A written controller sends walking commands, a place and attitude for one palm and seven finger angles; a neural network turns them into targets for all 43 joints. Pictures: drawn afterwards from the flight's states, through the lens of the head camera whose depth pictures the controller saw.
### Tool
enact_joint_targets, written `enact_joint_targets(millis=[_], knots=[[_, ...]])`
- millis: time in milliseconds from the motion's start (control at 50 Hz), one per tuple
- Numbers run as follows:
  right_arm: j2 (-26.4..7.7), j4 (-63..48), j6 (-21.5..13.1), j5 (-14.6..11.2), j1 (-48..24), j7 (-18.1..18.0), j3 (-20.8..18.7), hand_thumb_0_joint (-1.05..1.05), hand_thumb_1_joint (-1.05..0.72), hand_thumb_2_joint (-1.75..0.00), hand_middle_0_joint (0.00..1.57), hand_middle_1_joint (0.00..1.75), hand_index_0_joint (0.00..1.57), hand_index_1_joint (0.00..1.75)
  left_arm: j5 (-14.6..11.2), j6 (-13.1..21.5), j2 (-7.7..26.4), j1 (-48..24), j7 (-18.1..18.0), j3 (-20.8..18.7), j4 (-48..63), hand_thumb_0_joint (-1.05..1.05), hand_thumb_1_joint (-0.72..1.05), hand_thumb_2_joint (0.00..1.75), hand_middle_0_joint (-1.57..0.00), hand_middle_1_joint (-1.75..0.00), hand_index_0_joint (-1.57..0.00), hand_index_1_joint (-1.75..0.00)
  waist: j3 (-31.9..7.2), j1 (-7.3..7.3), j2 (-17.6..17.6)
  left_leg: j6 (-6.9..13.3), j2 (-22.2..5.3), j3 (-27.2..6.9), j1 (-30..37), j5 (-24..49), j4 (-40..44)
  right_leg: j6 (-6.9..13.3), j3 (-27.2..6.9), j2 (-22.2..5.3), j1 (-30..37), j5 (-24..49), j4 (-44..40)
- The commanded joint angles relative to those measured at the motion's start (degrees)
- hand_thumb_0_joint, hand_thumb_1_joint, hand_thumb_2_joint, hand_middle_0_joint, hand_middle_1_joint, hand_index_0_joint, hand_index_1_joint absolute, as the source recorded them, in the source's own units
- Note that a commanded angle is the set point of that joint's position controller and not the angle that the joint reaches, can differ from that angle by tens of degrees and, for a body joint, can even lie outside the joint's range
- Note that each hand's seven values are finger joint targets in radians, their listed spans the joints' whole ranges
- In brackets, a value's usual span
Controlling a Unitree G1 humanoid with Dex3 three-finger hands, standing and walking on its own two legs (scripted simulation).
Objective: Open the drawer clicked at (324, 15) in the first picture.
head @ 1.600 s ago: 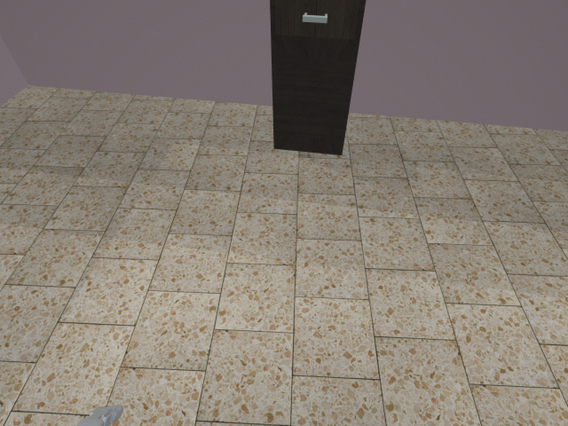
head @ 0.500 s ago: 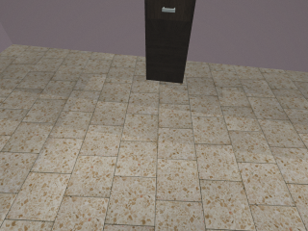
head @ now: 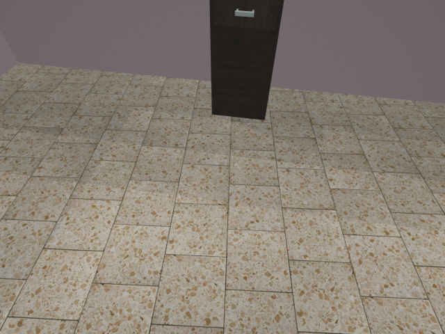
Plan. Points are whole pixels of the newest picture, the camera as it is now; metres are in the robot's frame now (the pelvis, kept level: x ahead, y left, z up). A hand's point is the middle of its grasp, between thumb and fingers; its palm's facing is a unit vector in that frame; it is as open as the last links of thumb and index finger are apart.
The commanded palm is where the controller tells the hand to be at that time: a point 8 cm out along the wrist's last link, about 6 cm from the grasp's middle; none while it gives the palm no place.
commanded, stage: walk to a spot facing it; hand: left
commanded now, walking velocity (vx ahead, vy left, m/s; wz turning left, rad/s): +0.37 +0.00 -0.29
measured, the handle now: (244, 12) +1.67 -0.02 -0.04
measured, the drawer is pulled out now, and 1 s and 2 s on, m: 0.00 0.00 0.00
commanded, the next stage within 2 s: turn to face it in 1.94 s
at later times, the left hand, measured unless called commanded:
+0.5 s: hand out of the picture +0.07 +0.14 -0.18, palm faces -0.02 -0.98 -0.18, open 7.3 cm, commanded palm none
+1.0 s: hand (166, 221) +0.43 +0.19 -0.18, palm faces -0.12 -0.98 -0.15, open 7.3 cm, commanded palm none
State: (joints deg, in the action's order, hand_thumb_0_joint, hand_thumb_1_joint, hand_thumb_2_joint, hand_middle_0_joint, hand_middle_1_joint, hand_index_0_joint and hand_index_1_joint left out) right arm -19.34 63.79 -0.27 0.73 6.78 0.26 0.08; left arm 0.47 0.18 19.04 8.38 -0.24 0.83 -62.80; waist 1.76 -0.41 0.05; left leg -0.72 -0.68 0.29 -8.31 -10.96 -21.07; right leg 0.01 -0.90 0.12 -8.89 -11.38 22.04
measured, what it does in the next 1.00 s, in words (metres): walks ahead: left foot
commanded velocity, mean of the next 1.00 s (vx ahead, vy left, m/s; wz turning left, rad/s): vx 0.38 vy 0.00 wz -0.15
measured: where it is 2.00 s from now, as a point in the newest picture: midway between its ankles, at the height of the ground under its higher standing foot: (247, 228)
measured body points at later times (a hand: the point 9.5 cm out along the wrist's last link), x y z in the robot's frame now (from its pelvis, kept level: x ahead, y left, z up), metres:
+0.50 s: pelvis +0.13 -0.03 -0.01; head +0.14 -0.04 +0.44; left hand +0.08 +0.19 -0.16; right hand +0.10 -0.26 -0.17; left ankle +0.11 +0.10 -0.66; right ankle +0.03 -0.11 -0.75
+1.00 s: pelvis +0.35 +0.02 -0.01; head +0.36 +0.04 +0.44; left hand +0.44 +0.24 -0.17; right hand +0.33 -0.22 -0.15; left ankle +0.39 +0.05 -0.75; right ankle +0.35 -0.13 -0.64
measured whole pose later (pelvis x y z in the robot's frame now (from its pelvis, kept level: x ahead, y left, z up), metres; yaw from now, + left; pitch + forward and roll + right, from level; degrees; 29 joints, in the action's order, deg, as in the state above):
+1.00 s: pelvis +0.35 +0.02 -0.01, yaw -12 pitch -2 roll +0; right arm -9.5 61.6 -4.5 0.8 15.7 -1.0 -3.3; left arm 1.9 1.2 10.0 14.4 0.0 -3.7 -58.7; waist 1.4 -1.5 -2.6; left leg 6.9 2.0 12.7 -11.9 -12.3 -24.7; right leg 0.0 0.1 -5.3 -34.9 -10.6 70.2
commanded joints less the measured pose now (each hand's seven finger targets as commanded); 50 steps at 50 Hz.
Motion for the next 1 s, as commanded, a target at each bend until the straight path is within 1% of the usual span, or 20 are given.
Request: enact_joint_targets(millis=[0, 120, 220, 280, 300, 320, 340, 360, 380, 420, 500, 600, 660, 700, 720, 740, 760, 800, 860, 980], knots=[[-4.48, -1.74, -0.09, 0.57, 3.10, -0.37, -0.80, 0.00, -0.90, -0.90, 0.20, 0.30, 0.20, 0.30, 0.58, -0.55, 5.28, 3.54, -0.08, -1.37, 1.93, 0.00, 0.90, 0.90, -0.20, -0.30, -0.20, -0.30, -1.38, 0.32, -1.67, 1.27, -5.19, -3.63, -1.18, -14.22, 1.87, 1.72, -7.24, -5.53, -3.79, -16.34, -4.23], [-4.47, -2.85, -0.87, 0.68, 6.65, -0.41, -1.94, 0.00, -0.90, -0.90, 0.20, 0.30, 0.20, 0.30, 0.77, -0.16, 3.92, 7.78, 1.04, -2.67, 3.38, 0.00, 0.90, 0.90, -0.20, -0.30, -0.20, -0.30, 5.90, 0.38, 0.13, 3.37, -6.54, -4.45, -4.94, -20.79, -0.43, 4.26, -9.16, -3.26, -10.56, -19.69, 0.48], [-5.97, -2.13, -2.02, 0.20, 13.12, -0.87, -3.77, 0.00, -0.90, -0.90, 0.20, 0.30, 0.20, 0.30, 0.81, 1.28, -1.08, 6.78, 1.34, -2.82, 5.91, 0.00, 0.90, 0.90, -0.20, -0.30, -0.20, -0.30, 6.72, 1.99, 10.13, 9.90, -17.65, -14.44, 2.80, -18.71, 6.64, 1.90, 2.12, 0.41, -20.17, -14.00, 17.76], [-3.29, -1.71, -2.32, 0.32, 12.75, -1.03, -3.43, 0.00, -0.90, -0.90, 0.20, 0.30, 0.20, 0.30, 0.83, 2.21, -2.74, 11.37, 1.47, -3.16, 4.56, 0.00, 0.90, 0.90, -0.20, -0.30, -0.20, -0.30, 5.90, -0.66, 6.12, 7.91, -14.99, -6.70, -0.85, -3.55, -3.05, 2.35, 3.13, -0.79, -10.96, -10.45, 9.77], [-1.36, -2.47, -2.50, 0.29, 10.66, -1.02, -3.10, 0.00, -0.90, -0.90, 0.20, 0.30, 0.20, 0.30, 1.06, 2.61, -1.84, 18.14, 1.25, -3.90, 2.26, 0.00, 0.90, 0.90, -0.20, -0.30, -0.20, -0.30, 3.75, -3.88, -0.64, 4.76, -10.18, 0.07, -10.68, -0.94, -14.93, 4.19, -2.56, -2.82, 2.34, -6.44, 3.72], [2.96, -5.36, -3.34, -0.18, 7.29, -0.62, -2.20, 0.00, -0.90, -0.90, 0.20, 0.30, 0.20, 0.30, 1.38, 3.43, 3.78, 27.76, 0.37, -5.40, -0.91, 0.00, 0.90, 0.90, -0.20, -0.30, -0.20, -0.30, 0.62, -6.95, -18.68, 1.30, -2.55, 9.27, -27.01, -8.98, -34.08, 8.76, -22.90, -15.37, 16.23, 0.37, -4.54], [2.14, -7.62, -3.70, 0.21, 1.72, -0.51, -2.18, 0.00, -0.90, -0.90, 0.20, 0.30, 0.20, 0.30, 0.33, 3.56, 4.83, 33.64, -0.41, -5.23, -3.01, 0.00, 0.90, 0.90, -0.20, -0.30, -0.20, -0.30, 2.23, -8.39, -17.41, 1.07, -1.51, 5.54, -33.49, -20.77, -42.51, 11.33, -31.91, -20.85, 17.29, 11.53, -6.74], [1.78, -7.61, -3.81, 0.38, 0.55, -0.53, -2.53, 0.00, -0.90, -0.90, 0.20, 0.30, 0.20, 0.30, 0.56, 3.85, 3.13, 33.29, -0.95, -4.91, -3.56, 0.00, 0.90, 0.90, -0.20, -0.30, -0.20, -0.30, 4.27, -7.83, -16.07, 1.33, -3.28, 2.17, -36.24, -18.77, -46.60, 11.88, -29.76, -19.72, 17.60, 20.32, -5.50], [2.88, -7.34, -3.80, 0.45, -0.05, -0.50, -2.64, 0.00, -0.90, -0.90, 0.20, 0.30, 0.20, 0.30, 0.60, 3.75, 0.80, 31.94, -1.23, -4.55, -3.10, 0.00, 0.90, 0.90, -0.20, -0.30, -0.20, -0.30, 5.27, -6.97, -8.47, 1.12, -4.84, 2.35, -37.99, -16.33, -48.20, 13.32, -25.66, -19.95, 17.56, 24.98, -4.11], [4.85, -6.83, -3.43, 0.59, 0.08, 0.01, -2.63, 0.00, -0.90, -0.90, 0.20, 0.30, 0.20, 0.30, 1.06, 3.96, -1.34, 28.80, -1.41, -3.73, -1.91, 0.00, 0.90, 0.90, -0.20, -0.30, -0.20, -0.30, 4.86, -4.57, -2.85, 0.53, -5.67, 2.73, -37.53, -12.15, -47.47, 11.91, -18.94, -16.86, 15.83, 24.60, -3.96], [6.87, -7.52, -1.99, 0.35, 0.15, 1.05, -2.91, 0.00, -0.90, -0.90, 0.20, 0.30, 0.20, 0.30, 1.18, 4.61, -3.68, 25.26, -1.64, -3.04, -1.37, 0.00, 0.90, 0.90, -0.20, -0.30, -0.20, -0.30, 6.32, -1.13, -5.77, -0.63, -5.15, 5.70, -33.69, -4.02, -41.60, 9.70, -10.38, -12.22, 7.84, 23.51, -8.74], [7.79, -10.04, -2.53, -0.48, -4.12, 1.90, -2.39, 0.00, -0.90, -0.90, 0.20, 0.30, 0.20, 0.30, 0.97, 4.78, -3.46, 23.44, -2.10, -3.31, -1.92, 0.00, 0.90, 0.90, -0.20, -0.30, -0.20, -0.30, 7.73, -0.49, -9.49, 0.81, -3.98, 7.85, -23.73, 3.03, -23.96, 7.50, -4.90, -9.96, 3.91, 27.57, -10.68], [6.32, -8.02, -3.38, -0.32, 3.18, 0.98, -3.16, 0.00, -0.90, -0.90, 0.20, 0.30, 0.20, 0.30, 0.80, 4.97, -1.47, 22.22, -2.14, -4.22, -1.94, 0.00, 0.90, 0.90, -0.20, -0.30, -0.20, -0.30, 2.20, 3.05, -8.08, 3.11, 0.61, 9.87, -8.81, 3.23, -17.26, 6.62, -2.75, -9.89, 5.08, 43.37, -0.32], [1.53, -2.97, -3.63, 0.50, 20.20, -0.17, -4.53, 0.00, -0.90, -0.90, 0.20, 0.30, 0.20, 0.30, 0.52, 5.05, -2.29, 21.76, -1.89, -4.49, -1.56, 0.00, 0.90, 0.90, -0.20, -0.30, -0.20, -0.30, -7.73, 9.79, -3.74, 4.77, -2.78, 4.31, 11.75, 6.13, -12.93, 4.49, -1.29, -7.48, -1.36, 33.19, 21.40], [-4.10, -1.77, -3.72, 1.55, 25.20, -0.76, -5.91, 0.00, -0.90, -0.90, 0.20, 0.30, 0.20, 0.30, -0.23, 4.68, -5.67, 26.89, -1.22, -4.48, -1.22, 0.00, 0.90, 0.90, -0.20, -0.30, -0.20, -0.30, -15.73, 9.24, 11.45, 9.56, -17.14, -16.01, 24.23, 4.93, -9.50, 2.57, 2.79, 0.45, -13.14, 1.84, 40.39], [-6.38, -1.83, -3.42, 0.82, 25.74, -0.89, -6.12, 0.00, -0.90, -0.90, 0.20, 0.30, 0.20, 0.30, -0.39, 4.77, -7.47, 26.72, -0.87, -3.96, 0.25, 0.00, 0.90, 0.90, -0.20, -0.30, -0.20, -0.30, -16.77, 7.21, 16.64, 13.90, -26.54, -32.93, 22.31, 1.93, 2.43, 2.93, -0.38, 3.85, -20.09, -19.70, 56.57], [-4.43, -3.12, -3.06, 0.05, 19.47, -0.87, -5.70, 0.00, -0.90, -0.90, 0.20, 0.30, 0.20, 0.30, 0.09, 4.44, -6.40, 22.94, -0.99, -4.05, 1.24, 0.00, 0.90, 0.90, -0.20, -0.30, -0.20, -0.30, -8.75, 5.26, 7.93, 15.25, -26.93, -31.85, 13.03, -8.92, 6.82, 3.79, -2.68, -0.56, -22.97, -17.51, 60.29], [3.38, -5.24, -3.55, 0.20, 10.35, -1.14, -3.96, 0.00, -0.90, -0.90, 0.20, 0.30, 0.20, 0.30, 0.99, 3.25, -7.20, 17.72, -0.24, -4.09, 1.68, 0.00, 0.90, 0.90, -0.20, -0.30, -0.20, -0.30, 2.35, 1.72, 3.66, 10.32, -21.57, -21.36, -4.28, -16.63, 10.57, 2.50, -2.05, -5.16, -24.62, -7.74, 59.67], [6.65, -4.69, -4.97, 0.35, 9.38, -1.22, -2.98, 0.00, -0.90, -0.90, 0.20, 0.30, 0.20, 0.30, 1.76, 0.94, -10.02, 20.03, 0.43, -4.03, 0.99, 0.00, 0.90, 0.90, -0.20, -0.30, -0.20, -0.30, 3.56, -2.16, 3.49, 6.17, -15.40, -7.30, -13.89, -8.63, 11.55, 1.27, -0.74, -6.25, -19.13, -3.33, 53.34], [5.96, -3.50, -5.84, -0.15, 13.93, -1.51, -3.58, 0.00, -0.90, -0.90, 0.20, 0.30, 0.20, 0.30, 1.65, -0.42, -8.31, 12.92, 0.95, -5.25, 4.23, 0.00, 0.90, 0.90, -0.20, -0.30, -0.20, -0.30, 3.74, -1.62, 2.52, 5.25, -14.30, -2.34, -6.07, -0.86, 14.20, -0.86, -1.16, -7.79, -29.42, 5.98, 47.06]])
